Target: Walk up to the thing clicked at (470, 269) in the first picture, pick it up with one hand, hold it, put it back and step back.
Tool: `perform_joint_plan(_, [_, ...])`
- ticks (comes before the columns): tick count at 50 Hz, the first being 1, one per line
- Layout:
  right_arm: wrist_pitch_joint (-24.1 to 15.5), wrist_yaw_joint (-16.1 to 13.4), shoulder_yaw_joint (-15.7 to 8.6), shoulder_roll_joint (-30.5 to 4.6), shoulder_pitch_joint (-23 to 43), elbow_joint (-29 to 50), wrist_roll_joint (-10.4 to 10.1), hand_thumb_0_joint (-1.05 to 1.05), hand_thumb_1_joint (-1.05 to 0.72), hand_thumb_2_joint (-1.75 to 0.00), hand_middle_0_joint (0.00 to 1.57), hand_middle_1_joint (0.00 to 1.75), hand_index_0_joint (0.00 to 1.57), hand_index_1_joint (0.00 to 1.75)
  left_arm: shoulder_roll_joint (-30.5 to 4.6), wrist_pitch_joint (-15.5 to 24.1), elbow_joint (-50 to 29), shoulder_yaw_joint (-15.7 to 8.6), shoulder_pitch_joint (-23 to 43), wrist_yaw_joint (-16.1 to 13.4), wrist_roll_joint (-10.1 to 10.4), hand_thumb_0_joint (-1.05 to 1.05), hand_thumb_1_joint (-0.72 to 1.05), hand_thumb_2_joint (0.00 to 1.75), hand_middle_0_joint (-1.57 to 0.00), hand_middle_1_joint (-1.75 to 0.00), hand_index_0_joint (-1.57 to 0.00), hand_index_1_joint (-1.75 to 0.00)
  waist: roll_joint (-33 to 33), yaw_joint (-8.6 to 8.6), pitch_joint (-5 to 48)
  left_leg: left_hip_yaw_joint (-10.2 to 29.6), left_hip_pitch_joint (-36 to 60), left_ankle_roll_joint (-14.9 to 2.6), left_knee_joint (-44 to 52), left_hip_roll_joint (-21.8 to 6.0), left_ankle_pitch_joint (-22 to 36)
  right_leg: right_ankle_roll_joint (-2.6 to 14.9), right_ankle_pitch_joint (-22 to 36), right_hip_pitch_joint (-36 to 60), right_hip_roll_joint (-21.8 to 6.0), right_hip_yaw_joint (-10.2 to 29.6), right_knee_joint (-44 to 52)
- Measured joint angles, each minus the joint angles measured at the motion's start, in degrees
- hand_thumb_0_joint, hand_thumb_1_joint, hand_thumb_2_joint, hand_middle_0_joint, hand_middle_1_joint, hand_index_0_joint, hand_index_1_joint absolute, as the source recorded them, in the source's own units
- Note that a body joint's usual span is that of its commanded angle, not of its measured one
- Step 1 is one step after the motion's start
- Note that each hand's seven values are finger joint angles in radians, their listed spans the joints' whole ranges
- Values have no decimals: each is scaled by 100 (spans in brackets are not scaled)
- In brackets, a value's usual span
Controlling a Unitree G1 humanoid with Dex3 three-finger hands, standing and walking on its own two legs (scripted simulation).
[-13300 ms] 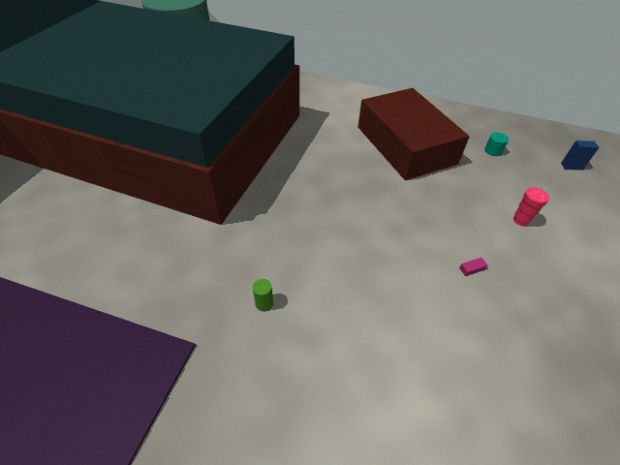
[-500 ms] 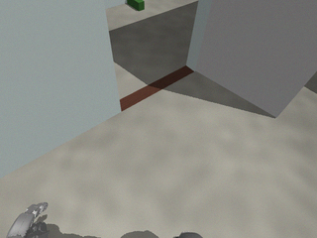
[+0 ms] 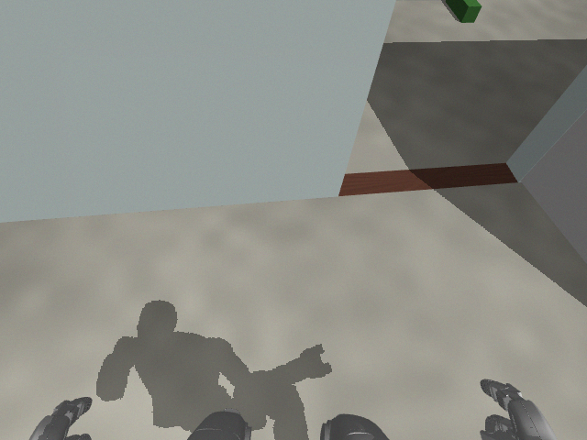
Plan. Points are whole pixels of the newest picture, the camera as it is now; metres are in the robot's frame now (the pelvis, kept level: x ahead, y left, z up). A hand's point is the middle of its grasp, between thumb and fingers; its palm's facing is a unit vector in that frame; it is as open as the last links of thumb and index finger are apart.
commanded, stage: walk up
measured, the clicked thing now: out of the picture -0.04 +1.50 -0.74
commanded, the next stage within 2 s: none
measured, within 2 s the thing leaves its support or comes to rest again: neither
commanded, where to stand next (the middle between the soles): +0.04 +0.05 m, yaw +83 degrees
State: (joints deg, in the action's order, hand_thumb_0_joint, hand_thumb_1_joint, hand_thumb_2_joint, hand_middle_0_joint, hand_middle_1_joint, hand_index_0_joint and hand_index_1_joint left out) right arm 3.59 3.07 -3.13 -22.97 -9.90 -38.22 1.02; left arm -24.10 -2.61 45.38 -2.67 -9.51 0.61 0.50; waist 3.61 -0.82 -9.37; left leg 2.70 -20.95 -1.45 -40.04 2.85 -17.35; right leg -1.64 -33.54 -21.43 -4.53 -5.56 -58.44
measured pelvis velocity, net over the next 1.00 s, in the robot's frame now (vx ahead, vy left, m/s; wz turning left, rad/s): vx -0.02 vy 0.00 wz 0.91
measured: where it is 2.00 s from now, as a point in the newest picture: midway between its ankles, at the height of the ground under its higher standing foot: outside the picture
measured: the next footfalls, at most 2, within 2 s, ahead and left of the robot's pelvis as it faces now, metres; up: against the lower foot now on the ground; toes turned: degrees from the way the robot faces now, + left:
right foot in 0.14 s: +0.06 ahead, -0.12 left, +0.00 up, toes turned +7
left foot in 0.56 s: -0.04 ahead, +0.15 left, +0.00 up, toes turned +35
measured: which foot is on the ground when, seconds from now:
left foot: down 0.00-0.14, up 0.16-0.54, down 0.56-1.00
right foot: up 0.00-0.12, down 0.14-0.56, up 0.58-1.00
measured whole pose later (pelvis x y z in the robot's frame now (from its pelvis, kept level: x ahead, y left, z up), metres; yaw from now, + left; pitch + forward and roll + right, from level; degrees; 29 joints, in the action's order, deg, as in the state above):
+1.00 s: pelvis -0.02 +0.00 +0.00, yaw +52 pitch +0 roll -1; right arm -0.2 -0.5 -2.7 -23.6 -17.3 -36.6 1.2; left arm -24.9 -0.2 41.3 -2.8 -12.8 0.8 -1.2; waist 0.3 -0.2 -6.7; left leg 14.7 -25.3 0.3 -43.2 8.1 -17.3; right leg 2.9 -24.6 -22.8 -0.1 1.3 -44.3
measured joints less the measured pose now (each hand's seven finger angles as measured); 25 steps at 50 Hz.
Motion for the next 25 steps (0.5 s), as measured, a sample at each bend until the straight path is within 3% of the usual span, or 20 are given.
perform_joint_plan(5, [63, -21, -44, -22, -69, 142, 61, 1, -91, -90, 21, 30, 21, 30, 94, 170, -115, 35, 35, -53, 13, 0, 91, 90, -20, -30, -21, -30, -282, 95, 63, 568, -25, 117, 301, 219, 313, 29, 444, 111, 319, 390, 1075])
perform_joint_plan(7, [87, 14, -64, -44, -95, 193, 76, 1, -91, -90, 21, 30, 21, 30, 108, 261, -182, 27, 23, -108, 7, 0, 91, 90, -20, -30, -21, -30, -418, 76, 84, 780, -102, 188, 214, 295, 330, 96, 1209, 356, 436, 410, 1903])
perform_joint_plan(8, [114, 17, -79, -61, -81, 173, 68, 1, -91, -90, 21, 30, 21, 30, 138, 306, -202, 21, 10, -145, -22, 0, 91, 90, -21, -30, -21, -30, -545, 68, 72, 862, -162, 118, 38, 283, 242, 195, 1467, 427, 474, 290, 2007])
perform_joint_plan(11, [204, 1, -62, 13, -127, 35, 103, 1, -91, -90, 20, 30, 21, 30, 99, 304, -208, 35, -38, -188, -128, 0, 90, 90, -21, -30, -21, -30, -558, 52, 173, 438, -575, 146, -1094, 258, -646, 348, 1419, 540, 249, -63, 2078])
perform_joint_plan(15, [189, 173, -77, -73, -238, -87, 111, 1, -91, -90, 20, 30, 21, 30, 100, 362, -139, -32, -121, -219, -190, 0, 90, 90, -21, -30, -21, -30, -625, 24, 215, 132, -779, 147, -1876, -88, -219, 308, 1594, 842, -2, -492, 2514])
perform_joint_plan(21, [212, 270, -119, -152, -355, -349, 76, 1, -91, -90, 20, 30, 21, 30, -17, 380, -222, -178, -329, -90, -311, 0, 90, 90, -21, -30, -21, -30, -575, -102, 223, -140, -481, 250, -1231, -672, -31, 232, 1668, 1069, -283, -1088, 2720])
perform_joint_plan(25, [154, 242, -135, -165, -335, -474, 25, 1, -91, -90, 20, 30, 20, 30, -142, 345, -270, -224, -456, 41, -359, 0, 90, 90, -21, -30, -21, -30, -395, -231, 251, -397, -176, 181, -481, -771, -273, 119, 1544, 984, -562, -1394, 2468])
